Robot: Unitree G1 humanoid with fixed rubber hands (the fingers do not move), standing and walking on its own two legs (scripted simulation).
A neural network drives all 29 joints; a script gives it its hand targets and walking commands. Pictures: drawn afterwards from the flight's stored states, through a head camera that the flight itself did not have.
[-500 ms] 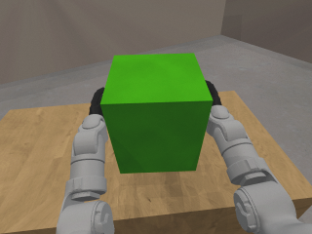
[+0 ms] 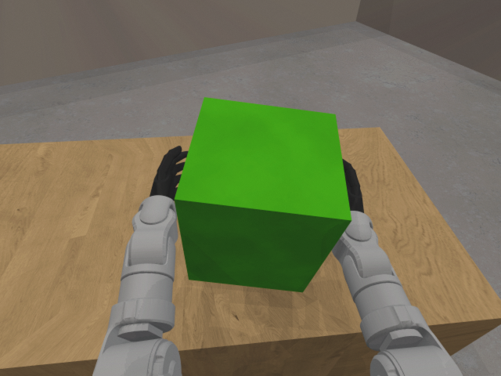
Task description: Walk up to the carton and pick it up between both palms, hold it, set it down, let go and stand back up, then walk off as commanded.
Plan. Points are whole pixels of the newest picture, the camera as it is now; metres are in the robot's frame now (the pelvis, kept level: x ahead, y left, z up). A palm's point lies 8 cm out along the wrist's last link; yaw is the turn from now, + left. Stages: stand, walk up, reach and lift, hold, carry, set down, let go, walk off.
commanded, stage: set down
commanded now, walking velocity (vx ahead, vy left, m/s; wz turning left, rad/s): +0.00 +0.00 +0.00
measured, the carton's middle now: (257, 202) +0.38 +0.00 +0.09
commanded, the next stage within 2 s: none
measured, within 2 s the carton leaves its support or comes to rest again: neither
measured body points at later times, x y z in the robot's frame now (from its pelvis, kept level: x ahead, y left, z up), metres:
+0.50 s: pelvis -0.01 +0.00 +0.00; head -0.01 +0.02 +0.45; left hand +0.39 +0.15 +0.09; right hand +0.36 -0.15 +0.09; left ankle -0.02 +0.11 -0.75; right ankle +0.00 -0.14 -0.75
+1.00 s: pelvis +0.01 +0.01 +0.00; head +0.02 +0.03 +0.45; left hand +0.40 +0.15 +0.08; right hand +0.36 -0.15 +0.06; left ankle -0.02 +0.11 -0.75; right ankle +0.00 -0.14 -0.75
